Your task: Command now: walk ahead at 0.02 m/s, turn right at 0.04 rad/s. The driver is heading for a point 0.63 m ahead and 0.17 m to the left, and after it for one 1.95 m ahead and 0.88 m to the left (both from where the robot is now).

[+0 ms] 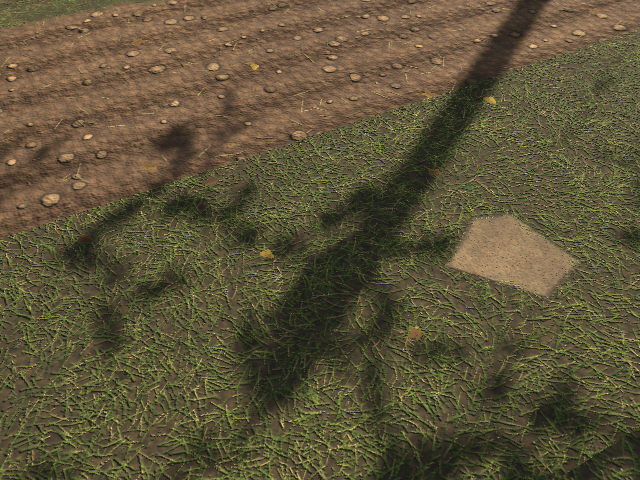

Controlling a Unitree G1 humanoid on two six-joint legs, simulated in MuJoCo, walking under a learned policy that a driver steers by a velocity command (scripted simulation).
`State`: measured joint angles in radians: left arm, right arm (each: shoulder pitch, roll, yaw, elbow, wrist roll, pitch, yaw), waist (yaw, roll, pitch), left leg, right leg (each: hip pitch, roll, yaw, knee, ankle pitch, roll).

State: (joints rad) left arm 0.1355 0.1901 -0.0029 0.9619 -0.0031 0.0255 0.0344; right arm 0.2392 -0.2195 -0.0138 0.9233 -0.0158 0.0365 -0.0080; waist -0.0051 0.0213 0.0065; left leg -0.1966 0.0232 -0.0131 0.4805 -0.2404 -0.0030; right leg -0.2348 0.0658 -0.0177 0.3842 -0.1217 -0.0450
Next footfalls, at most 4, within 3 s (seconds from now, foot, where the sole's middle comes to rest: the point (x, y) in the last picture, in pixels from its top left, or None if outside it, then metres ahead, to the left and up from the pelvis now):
1.42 left None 0.54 0.14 -0.96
1.78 right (318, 418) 0.78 0.03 -0.96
2.16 left None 0.58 0.17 -0.96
2.60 right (319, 436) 0.73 0.03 -0.96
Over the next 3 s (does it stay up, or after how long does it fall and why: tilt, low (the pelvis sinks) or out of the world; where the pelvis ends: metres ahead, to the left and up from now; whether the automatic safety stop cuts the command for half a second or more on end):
stays up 0.64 0.07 -0.18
